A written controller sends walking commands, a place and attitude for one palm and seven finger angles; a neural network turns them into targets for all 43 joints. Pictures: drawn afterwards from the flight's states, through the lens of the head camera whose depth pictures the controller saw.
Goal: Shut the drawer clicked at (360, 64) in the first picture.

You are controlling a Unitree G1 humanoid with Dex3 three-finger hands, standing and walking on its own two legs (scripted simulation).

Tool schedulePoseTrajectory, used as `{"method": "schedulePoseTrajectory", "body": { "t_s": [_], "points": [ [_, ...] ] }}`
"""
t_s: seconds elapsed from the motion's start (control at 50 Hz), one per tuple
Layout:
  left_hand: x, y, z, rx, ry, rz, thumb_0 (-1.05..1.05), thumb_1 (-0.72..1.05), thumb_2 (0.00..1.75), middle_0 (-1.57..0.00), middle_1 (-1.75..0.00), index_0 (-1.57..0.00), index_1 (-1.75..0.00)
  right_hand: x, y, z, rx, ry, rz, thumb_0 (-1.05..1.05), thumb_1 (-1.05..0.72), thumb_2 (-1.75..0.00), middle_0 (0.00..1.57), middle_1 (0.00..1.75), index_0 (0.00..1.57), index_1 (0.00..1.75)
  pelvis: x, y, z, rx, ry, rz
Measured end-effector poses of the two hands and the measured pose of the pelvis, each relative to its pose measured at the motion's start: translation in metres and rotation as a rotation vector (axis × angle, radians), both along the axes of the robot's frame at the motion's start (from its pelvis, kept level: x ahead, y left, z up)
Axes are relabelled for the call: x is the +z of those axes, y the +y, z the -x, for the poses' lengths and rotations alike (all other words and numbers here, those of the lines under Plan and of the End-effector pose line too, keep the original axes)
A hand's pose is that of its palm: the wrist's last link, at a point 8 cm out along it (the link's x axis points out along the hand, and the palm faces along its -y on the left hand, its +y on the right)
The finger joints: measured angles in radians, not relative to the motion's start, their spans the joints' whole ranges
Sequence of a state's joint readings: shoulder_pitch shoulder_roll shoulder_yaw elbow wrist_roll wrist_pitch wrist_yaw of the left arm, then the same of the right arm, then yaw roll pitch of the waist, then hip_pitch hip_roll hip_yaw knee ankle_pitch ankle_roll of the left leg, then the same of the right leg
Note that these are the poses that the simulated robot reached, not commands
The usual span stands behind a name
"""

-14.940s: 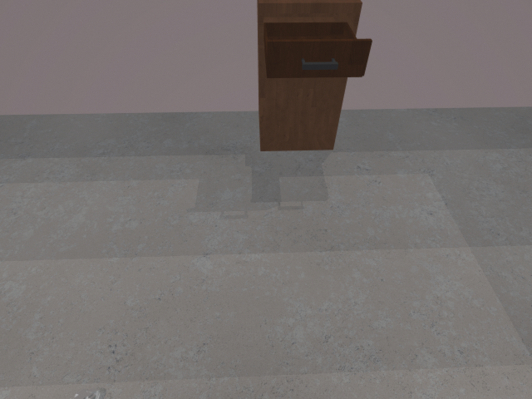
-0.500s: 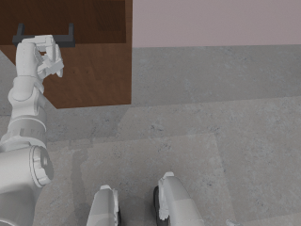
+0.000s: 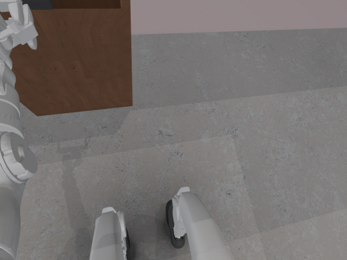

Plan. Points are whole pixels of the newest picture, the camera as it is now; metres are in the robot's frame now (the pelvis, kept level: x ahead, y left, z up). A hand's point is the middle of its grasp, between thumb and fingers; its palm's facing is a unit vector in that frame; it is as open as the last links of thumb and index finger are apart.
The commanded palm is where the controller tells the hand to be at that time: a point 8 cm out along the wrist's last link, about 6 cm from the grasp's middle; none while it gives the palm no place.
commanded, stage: push the drawer shut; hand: left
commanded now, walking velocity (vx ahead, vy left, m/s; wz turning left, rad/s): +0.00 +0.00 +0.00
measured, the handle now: out of the picture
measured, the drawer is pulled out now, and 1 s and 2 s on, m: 0.02 0.00 0.00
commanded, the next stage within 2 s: pull the fist back off the drawer in 0.52 s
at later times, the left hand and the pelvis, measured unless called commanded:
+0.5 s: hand (21, 14) +0.61 +0.20 +0.06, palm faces +0.02 -1.00 -0.05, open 3.3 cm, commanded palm +0.63 +0.21 +0.06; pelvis -0.01 +0.00 -0.01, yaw +0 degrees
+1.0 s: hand (21, 14) +0.61 +0.20 +0.06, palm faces +0.02 -1.00 -0.05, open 3.3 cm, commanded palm +0.60 +0.20 +0.06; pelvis -0.02 +0.01 -0.02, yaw -1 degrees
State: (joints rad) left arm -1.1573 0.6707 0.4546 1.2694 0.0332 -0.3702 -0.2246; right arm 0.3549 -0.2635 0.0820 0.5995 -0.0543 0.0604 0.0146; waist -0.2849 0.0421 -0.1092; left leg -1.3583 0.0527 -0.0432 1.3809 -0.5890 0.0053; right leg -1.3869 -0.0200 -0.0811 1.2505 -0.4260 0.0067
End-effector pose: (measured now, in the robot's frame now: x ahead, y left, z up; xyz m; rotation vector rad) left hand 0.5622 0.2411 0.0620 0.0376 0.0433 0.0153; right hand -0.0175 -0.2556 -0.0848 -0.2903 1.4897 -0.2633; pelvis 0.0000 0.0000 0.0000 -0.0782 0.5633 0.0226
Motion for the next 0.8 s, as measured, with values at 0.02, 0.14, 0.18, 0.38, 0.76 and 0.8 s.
{"method": "schedulePoseTrajectory", "body": {
  "t_s": [0.02, 0.14, 0.18, 0.38, 0.76, 0.8],
  "points": [
    [0.0, 0.0, -0.002, 0.0, 0.001, 0.001, 0.01, 0.76, 0.86, -1.4, -1.6, -1.4, -1.6, 0.0, 0.001, 0.002, -0.003, 0.007, -0.001, 0.0, -0.91, -0.9, 0.2, 0.3, 0.2, 0.3, 0.0, 0.0, 0.0, 0.0, 0.003, 0.001],
    [0.001, 0.0, -0.016, 0.003, 0.002, 0.002, 0.02, 0.76, 0.86, -1.4, -1.6, -1.4, -1.6, 0.002, 0.007, 0.013, -0.025, 0.043, -0.007, 0.0, -0.91, -0.9, 0.2, 0.3, 0.21, 0.3, -0.002, 0.002, -0.002, -0.004, 0.02, 0.008],
    [0.001, 0.002, -0.017, -0.001, 0.0, -0.001, 0.02, 0.74, 0.87, -1.4, -1.6, -1.4, -1.6, 0.002, 0.01, 0.016, -0.03, 0.056, -0.013, 0.0, -0.91, -0.9, 0.2, 0.3, 0.2, 0.3, -0.002, 0.002, -0.003, -0.004, 0.022, 0.009],
    [0.002, 0.008, -0.02, 0.01, 0.021, -0.008, 0.02, 0.64, 0.88, -1.4, -1.6, -1.4, -1.6, 0.003, 0.012, 0.023, -0.019, 0.079, -0.014, 0.0, -0.91, -0.9, 0.2, 0.3, 0.21, 0.3, -0.004, 0.0, 0.001, 0.013, 0.029, 0.02],
    [0.005, 0.016, -0.024, 0.003, 0.004, -0.023, 0.06, 0.56, 0.87, -1.4, -1.6, -1.4, -1.6, 0.002, 0.015, 0.053, -0.022, 0.075, 0.042, 0.0, -0.91, -0.9, 0.2, 0.3, 0.21, 0.3, -0.019, 0.002, 0.024, 0.015, 0.053, 0.041],
    [0.005, 0.015, -0.023, 0.002, 0.005, -0.021, 0.06, 0.56, 0.86, -1.4, -1.6, -1.4, -1.6, 0.002, 0.018, 0.057, -0.027, 0.081, 0.036, 0.0, -0.91, -0.9, 0.2, 0.3, 0.21, 0.3, -0.02, 0.003, 0.025, 0.014, 0.052, 0.041]
  ]
}}
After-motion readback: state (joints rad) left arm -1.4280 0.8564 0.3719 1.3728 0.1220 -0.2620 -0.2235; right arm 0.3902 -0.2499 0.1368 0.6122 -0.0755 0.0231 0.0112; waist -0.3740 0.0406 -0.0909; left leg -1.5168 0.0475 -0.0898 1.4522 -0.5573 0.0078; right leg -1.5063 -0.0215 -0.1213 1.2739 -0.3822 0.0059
